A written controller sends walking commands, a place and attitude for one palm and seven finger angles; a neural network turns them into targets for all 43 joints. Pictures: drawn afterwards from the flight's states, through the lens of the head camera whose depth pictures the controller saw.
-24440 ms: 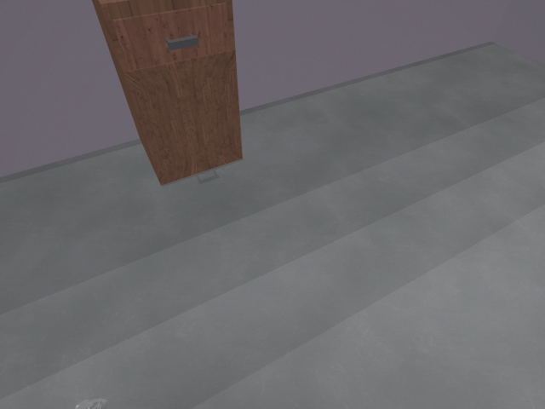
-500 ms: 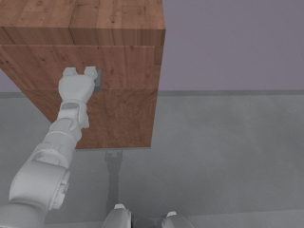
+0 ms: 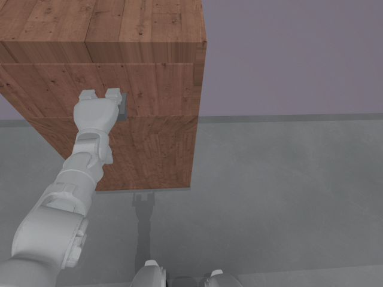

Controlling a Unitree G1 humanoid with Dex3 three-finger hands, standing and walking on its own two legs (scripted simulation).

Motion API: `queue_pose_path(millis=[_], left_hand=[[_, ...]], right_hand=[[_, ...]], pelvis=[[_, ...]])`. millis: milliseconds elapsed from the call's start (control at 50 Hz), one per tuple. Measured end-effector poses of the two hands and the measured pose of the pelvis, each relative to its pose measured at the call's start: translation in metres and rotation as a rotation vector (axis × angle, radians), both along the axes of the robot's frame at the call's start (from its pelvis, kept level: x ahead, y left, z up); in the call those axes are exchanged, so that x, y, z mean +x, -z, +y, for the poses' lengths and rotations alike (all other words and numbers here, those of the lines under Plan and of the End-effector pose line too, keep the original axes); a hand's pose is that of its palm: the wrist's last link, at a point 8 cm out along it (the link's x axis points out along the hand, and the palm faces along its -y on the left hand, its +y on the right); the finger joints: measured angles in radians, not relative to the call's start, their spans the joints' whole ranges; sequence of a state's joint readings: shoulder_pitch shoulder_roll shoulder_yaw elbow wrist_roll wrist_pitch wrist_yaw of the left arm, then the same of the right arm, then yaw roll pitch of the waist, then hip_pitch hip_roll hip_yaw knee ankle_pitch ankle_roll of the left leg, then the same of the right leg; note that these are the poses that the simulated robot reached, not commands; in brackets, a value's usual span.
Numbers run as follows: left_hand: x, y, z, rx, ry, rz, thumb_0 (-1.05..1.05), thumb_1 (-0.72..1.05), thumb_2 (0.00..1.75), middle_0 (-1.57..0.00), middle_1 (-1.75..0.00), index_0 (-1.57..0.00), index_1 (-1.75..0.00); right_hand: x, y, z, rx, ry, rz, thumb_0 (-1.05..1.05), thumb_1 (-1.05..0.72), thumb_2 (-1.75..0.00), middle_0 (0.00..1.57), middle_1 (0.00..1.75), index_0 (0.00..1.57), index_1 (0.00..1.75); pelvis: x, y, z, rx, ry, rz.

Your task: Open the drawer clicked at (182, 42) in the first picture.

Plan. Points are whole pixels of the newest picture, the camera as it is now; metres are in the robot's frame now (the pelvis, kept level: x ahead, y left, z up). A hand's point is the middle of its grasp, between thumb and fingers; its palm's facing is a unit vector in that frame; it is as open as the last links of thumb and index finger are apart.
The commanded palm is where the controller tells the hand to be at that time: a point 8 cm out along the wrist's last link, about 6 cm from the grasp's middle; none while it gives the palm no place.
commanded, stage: close the thumb around the handle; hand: left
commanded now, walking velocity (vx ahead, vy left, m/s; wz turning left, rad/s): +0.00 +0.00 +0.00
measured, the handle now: (102, 105) +0.53 +0.19 +0.01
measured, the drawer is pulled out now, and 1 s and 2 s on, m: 0.00 0.01 0.12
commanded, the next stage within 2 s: pull the drawer open in 0.60 s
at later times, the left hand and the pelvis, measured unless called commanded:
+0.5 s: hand (105, 127) +0.47 +0.18 -0.01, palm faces -0.05 -0.04 -1.00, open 6.1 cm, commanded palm +0.45 +0.17 +0.05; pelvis +0.00 +0.00 +0.00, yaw +0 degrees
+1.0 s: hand (104, 132) +0.46 +0.18 -0.01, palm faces -0.05 -0.06 -1.00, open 5.9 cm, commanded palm +0.42 +0.18 +0.05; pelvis +0.01 +0.00 +0.01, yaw -2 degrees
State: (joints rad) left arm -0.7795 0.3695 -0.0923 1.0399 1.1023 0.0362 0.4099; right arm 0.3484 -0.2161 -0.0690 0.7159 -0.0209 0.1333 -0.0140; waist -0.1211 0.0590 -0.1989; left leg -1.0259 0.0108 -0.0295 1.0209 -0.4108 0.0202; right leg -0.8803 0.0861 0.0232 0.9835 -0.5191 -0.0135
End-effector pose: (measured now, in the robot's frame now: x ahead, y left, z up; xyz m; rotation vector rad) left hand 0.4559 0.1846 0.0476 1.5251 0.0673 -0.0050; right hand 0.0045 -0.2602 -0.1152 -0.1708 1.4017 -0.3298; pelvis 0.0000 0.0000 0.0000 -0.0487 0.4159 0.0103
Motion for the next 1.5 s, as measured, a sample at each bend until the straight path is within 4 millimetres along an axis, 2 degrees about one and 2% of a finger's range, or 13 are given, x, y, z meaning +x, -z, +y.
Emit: queue_pose_path(millis=[160,480,800,920,1040,1180,1320,1400,1500], left_hand=[[0.001,-0.001,-0.001,0.001,-0.014,0.005,0.0,-0.19,0.43,-0.32,-1.23,-0.34,-1.23],[0.0,-0.002,0.0,0.002,-0.004,0.004,0.0,0.62,0.78,-0.37,-1.32,-0.38,-1.31],[-0.001,-0.001,0.0,0.002,-0.004,0.014,0.0,0.65,0.74,-0.31,-1.35,-0.41,-1.35],[-0.006,-0.001,0.0,-0.009,-0.001,0.011,0.01,0.67,0.73,-0.29,-1.35,-0.4,-1.34],[-0.019,0.0,0.001,-0.018,0.003,0.006,0.01,0.67,0.74,-0.27,-1.35,-0.4,-1.34],[-0.036,0.0,0.001,-0.023,0.005,-0.001,0.01,0.67,0.75,-0.27,-1.35,-0.4,-1.33],[-0.037,0.001,0.002,-0.014,0.012,-0.018,0.0,0.65,0.79,-0.29,-1.35,-0.41,-1.34],[-0.037,0.001,0.002,-0.008,0.01,-0.015,0.0,0.64,0.79,-0.3,-1.35,-0.4,-1.35],[-0.037,0.0,0.001,-0.007,0.008,-0.007,0.0,0.64,0.78,-0.31,-1.35,-0.41,-1.35]], right_hand=[[0.008,-0.002,-0.001,0.0,-0.002,-0.015,0.0,-0.91,-0.9,0.2,0.3,0.2,0.3],[0.013,0.0,0.002,0.012,-0.008,-0.024,0.0,-0.91,-0.9,0.2,0.3,0.2,0.3],[0.007,-0.003,0.001,0.006,0.012,-0.021,0.0,-0.91,-0.9,0.2,0.3,0.2,0.3],[0.011,-0.006,0.001,0.014,0.027,-0.028,0.0,-0.91,-0.9,0.2,0.3,0.2,0.3],[0.028,-0.009,0.003,0.029,0.026,-0.055,0.0,-0.91,-0.9,0.2,0.3,0.2,0.3],[0.065,-0.014,0.003,0.038,-0.005,-0.129,0.0,-0.91,-0.9,0.2,0.3,0.2,0.3],[0.095,-0.01,-0.001,0.02,-0.078,-0.177,0.0,-0.91,-0.9,0.2,0.3,0.2,0.3],[0.099,-0.008,-0.002,0.022,-0.09,-0.195,0.0,-0.91,-0.9,0.2,0.3,0.2,0.3],[0.088,-0.006,-0.003,0.024,-0.08,-0.191,0.0,-0.91,-0.9,0.2,0.3,0.2,0.3]], pelvis=[[0.002,-0.002,0.0,0.001,0.001,-0.004],[0.003,-0.002,0.0,0.002,0.001,-0.006],[0.003,-0.004,0.0,0.004,0.01,-0.011],[0.009,-0.007,0.001,0.008,0.028,-0.019],[0.018,-0.013,0.002,0.013,0.036,-0.035],[0.028,-0.019,0.002,0.017,0.035,-0.055],[0.025,-0.013,-0.001,0.018,0.004,-0.053],[0.02,-0.01,-0.003,0.018,0.0,-0.052],[0.013,-0.009,-0.006,0.018,0.001,-0.053]])
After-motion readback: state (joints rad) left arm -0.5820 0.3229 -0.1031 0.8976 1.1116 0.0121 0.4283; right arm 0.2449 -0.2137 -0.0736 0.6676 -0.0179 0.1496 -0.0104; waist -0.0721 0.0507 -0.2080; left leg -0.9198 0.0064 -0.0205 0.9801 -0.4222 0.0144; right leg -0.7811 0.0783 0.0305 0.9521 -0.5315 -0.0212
